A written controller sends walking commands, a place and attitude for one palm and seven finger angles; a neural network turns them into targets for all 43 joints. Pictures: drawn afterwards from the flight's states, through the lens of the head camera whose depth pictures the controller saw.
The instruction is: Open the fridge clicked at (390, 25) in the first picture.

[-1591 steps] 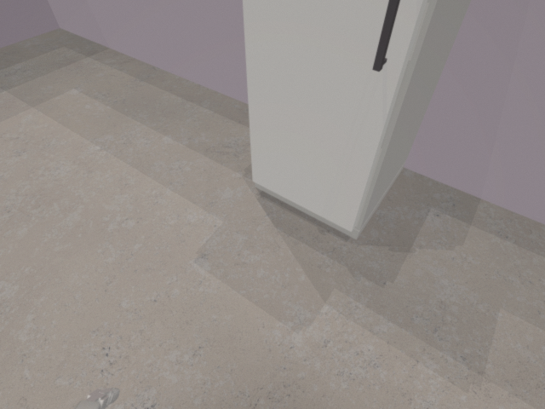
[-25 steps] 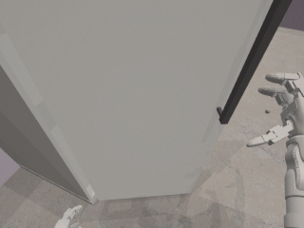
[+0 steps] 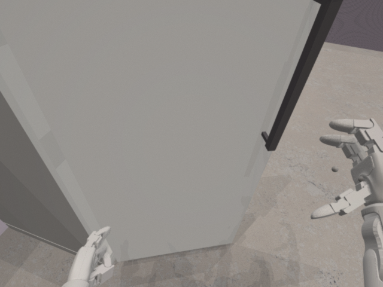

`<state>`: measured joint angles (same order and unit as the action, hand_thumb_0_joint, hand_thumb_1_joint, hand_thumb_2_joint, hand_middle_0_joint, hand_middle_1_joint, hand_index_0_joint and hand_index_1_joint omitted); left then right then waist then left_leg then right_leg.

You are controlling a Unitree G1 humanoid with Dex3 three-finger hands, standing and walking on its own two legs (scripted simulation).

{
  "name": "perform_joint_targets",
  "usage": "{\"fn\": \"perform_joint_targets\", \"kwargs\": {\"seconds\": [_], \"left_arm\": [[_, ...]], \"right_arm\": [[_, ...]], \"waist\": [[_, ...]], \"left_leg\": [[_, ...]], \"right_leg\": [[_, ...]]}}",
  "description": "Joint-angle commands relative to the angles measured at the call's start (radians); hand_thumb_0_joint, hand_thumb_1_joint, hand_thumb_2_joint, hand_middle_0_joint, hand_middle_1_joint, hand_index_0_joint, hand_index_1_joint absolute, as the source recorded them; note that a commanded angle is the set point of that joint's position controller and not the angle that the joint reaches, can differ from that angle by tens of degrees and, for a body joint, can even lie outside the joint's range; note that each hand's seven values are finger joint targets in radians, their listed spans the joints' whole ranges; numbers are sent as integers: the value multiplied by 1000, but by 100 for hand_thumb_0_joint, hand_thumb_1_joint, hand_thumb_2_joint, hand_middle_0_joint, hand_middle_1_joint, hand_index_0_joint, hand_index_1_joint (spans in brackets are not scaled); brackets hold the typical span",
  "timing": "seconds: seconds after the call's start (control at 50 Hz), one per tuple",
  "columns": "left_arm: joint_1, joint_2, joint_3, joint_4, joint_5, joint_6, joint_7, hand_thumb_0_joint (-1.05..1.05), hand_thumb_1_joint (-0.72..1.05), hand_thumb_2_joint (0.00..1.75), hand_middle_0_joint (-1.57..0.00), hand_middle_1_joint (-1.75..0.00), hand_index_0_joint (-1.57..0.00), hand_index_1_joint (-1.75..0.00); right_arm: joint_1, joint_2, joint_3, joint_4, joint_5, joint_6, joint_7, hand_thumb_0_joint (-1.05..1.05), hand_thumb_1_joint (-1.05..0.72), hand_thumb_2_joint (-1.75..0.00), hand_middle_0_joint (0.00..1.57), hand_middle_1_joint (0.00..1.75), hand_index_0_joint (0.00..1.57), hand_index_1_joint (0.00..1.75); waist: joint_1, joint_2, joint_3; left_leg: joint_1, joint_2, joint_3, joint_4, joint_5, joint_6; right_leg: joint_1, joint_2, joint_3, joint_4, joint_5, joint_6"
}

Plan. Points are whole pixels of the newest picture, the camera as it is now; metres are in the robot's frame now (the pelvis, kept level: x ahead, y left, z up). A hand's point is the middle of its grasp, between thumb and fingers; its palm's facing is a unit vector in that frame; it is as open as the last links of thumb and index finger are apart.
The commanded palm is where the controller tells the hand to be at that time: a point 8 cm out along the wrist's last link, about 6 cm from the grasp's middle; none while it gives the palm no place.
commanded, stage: slip the hand off the handle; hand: right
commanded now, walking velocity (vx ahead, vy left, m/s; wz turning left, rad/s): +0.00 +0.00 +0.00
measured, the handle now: (289, 86) +0.45 -0.19 +0.24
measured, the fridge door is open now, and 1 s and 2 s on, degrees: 61 61 61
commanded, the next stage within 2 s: draw the hand back to the body in 0.02 s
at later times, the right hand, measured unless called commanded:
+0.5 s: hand (351, 178) +0.25 -0.24 +0.19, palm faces +0.17 +0.98 -0.04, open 14.7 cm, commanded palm +0.21 -0.29 +0.19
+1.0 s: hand (367, 195) +0.24 -0.28 +0.17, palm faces +0.44 +0.84 -0.33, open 12.2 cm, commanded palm +0.18 -0.31 +0.19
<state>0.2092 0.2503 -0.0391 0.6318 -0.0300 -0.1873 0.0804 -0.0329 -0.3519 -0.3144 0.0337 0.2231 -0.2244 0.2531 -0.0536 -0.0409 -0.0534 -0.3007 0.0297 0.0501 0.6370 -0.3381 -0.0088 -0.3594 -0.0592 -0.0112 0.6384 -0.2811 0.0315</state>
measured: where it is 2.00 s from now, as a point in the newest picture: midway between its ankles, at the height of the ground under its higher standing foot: outside the picture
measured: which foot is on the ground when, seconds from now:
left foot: down 0.00-1.00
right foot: down 0.00-1.00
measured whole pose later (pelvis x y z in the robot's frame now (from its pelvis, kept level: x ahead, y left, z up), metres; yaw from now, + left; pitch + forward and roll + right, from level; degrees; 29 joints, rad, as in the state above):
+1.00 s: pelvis +0.02 -0.02 +0.01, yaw +0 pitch -4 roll +0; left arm 0.24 0.22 -0.05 0.69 0.01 -0.18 0.09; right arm 0.33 -0.34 -0.30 -0.33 0.07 -0.04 -0.10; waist -0.08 -0.04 0.01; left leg -0.13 0.06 0.03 0.51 -0.32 -0.04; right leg -0.19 -0.03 -0.04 0.53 -0.28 0.01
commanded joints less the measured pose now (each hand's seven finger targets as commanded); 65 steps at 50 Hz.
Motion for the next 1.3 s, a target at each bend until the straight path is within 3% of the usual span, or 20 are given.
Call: {"fn": "perform_joint_targets", "kwargs": {"seconds": [0.0,0.12,0.14,0.16,0.2,0.28,0.42,0.46,0.52,0.62,0.64,0.66,0.68,0.78,0.82,0.86,0.98,1.06,1.16,1.28], "left_arm": [[-104,106,44,-151,-1,-70,11,0,90,90,-20,-30,-20,-30],[-105,104,37,-132,-4,-90,22,0,90,90,-20,-30,-20,-30],[-138,109,32,-125,-36,-96,39,0,90,90,-20,-30,-20,-30],[-163,108,23,-140,-43,-105,52,0,90,90,-20,-30,-20,-30],[-160,110,23,-149,-39,-122,64,0,90,90,-20,-30,-20,-30],[-168,96,12,-180,-49,-147,54,0,90,90,-20,-30,-20,-30],[-150,102,16,-147,-34,-149,36,0,90,90,-20,-30,-20,-30],[-157,106,18,-139,-36,-137,40,0,90,90,-20,-30,-20,-30],[-168,96,9,-158,-39,-133,44,0,90,90,-20,-30,-20,-30],[-161,99,8,-169,-26,-151,54,0,90,90,-20,-30,-20,-30],[-142,98,25,-159,21,-152,33,0,90,90,-20,-30,-20,-30],[-133,102,25,-133,28,-146,26,0,90,90,-20,-30,-20,-30],[-131,88,18,-141,26,-134,21,0,90,90,-20,-30,-20,-30],[-125,87,32,-137,28,-80,16,0,90,90,-20,-30,-20,-30],[-127,86,34,-137,31,-74,19,0,90,90,-20,-30,-20,-30],[-135,88,39,-133,33,-68,24,0,90,90,-20,-30,-20,-30],[-135,84,45,-130,39,-62,20,0,90,90,-20,-30,-20,-30],[-139,84,54,-131,37,-50,16,0,90,90,-20,-30,-20,-30],[-136,83,58,-135,35,-29,14,0,90,90,-20,-30,-20,-30],[-129,83,59,-142,39,-21,15,0,90,90,-20,-30,-20,-30]], "right_arm": [[-208,-242,-138,-265,29,-76,-22,0,55,-20,25,115,25,115],[-273,-197,-77,-255,34,-65,-9,0,55,-20,25,115,25,115],[-228,-205,-140,-122,139,89,-4,0,55,-20,25,115,25,115],[-267,-183,-102,-213,141,158,3,0,55,-20,25,115,25,115],[-282,-228,-142,-293,145,251,-4,0,55,-20,25,115,25,115],[-176,-192,-107,-454,130,434,-20,0,55,-20,25,115,25,115],[-35,-167,-176,-463,141,433,-69,0,55,-20,25,115,25,115],[-36,-174,-177,-442,131,457,-69,0,55,-20,25,115,25,115],[-89,-146,-112,-502,106,488,-67,0,55,-20,25,115,25,115],[-115,-170,-106,-636,95,449,-65,0,37,-29,24,104,24,104],[-76,-321,-173,-708,-58,314,-215,0,33,-31,24,102,24,102],[35,-279,-166,-628,-77,269,-274,0,30,-32,24,100,24,100],[119,-176,-97,-568,-83,255,-290,0,26,-34,24,98,24,98],[139,-180,-95,-580,-125,159,-343,0,8,-43,23,87,23,87],[128,-176,-80,-589,-137,136,-356,0,1,-46,23,83,23,83],[177,-168,-74,-568,-142,124,-365,0,-7,-50,23,79,23,79],[248,-190,-107,-617,-160,90,-378,0,-28,-60,22,66,22,66],[323,-187,-123,-601,-155,87,-375,0,-43,-67,22,58,22,58],[358,-177,-135,-581,-152,88,-367,0,-61,-76,21,47,21,47],[375,-190,-148,-610,-155,90,-368,0,-83,-87,20,34,20,34]], "waist": [[-8,26,-152],[20,5,-75],[-20,4,-105],[-21,-23,-104],[-31,-38,-173],[-41,-14,-211],[-30,84,-101],[-30,58,-53],[-24,-65,-45],[-19,-51,-130],[-44,-23,-75],[-39,2,-53],[-23,42,-35],[-19,-51,-52],[-15,-41,-45],[-18,10,-26],[-34,-42,-65],[-36,10,-17],[-34,3,24],[-34,-11,-10]], "left_leg": [[0,-35,-24,-133,150,14],[-52,-32,-31,-156,81,10],[4,-20,-40,-192,31,13],[22,-17,-35,-204,46,11],[56,-12,-29,-194,120,9],[93,-14,13,-159,276,11],[38,-27,25,-165,273,5],[19,-27,19,-180,222,7],[-1,-22,15,-179,173,12],[32,-22,21,-161,206,16],[31,-8,-6,-215,202,19],[29,-2,1,-212,183,27],[21,1,6,-201,179,22],[66,3,-8,-208,173,24],[69,2,-6,-211,169,23],[85,2,-2,-219,167,21],[140,2,1,-211,252,27],[150,1,6,-224,255,26],[142,-2,6,-241,245,25],[150,0,1,-252,277,21]], "right_leg": [[101,57,-17,-85,86,-50],[88,56,-16,-87,30,-49],[81,53,-9,-127,-34,-44],[111,56,-10,-136,-15,-49],[144,59,-4,-134,51,-54],[196,60,2,-138,184,-63],[186,52,-2,-131,186,-54],[176,50,-3,-138,155,-54],[191,54,4,-150,125,-50],[243,49,26,-138,164,-53],[200,52,11,-126,161,-62],[179,44,10,-127,143,-58],[181,42,6,-132,127,-57],[220,33,-9,-163,111,-54],[234,32,-7,-178,111,-56],[231,25,-3,-191,119,-60],[268,25,-4,-209,223,-56],[245,20,-10,-219,230,-55],[243,17,-15,-232,222,-51],[272,21,-23,-223,242,-57]]}}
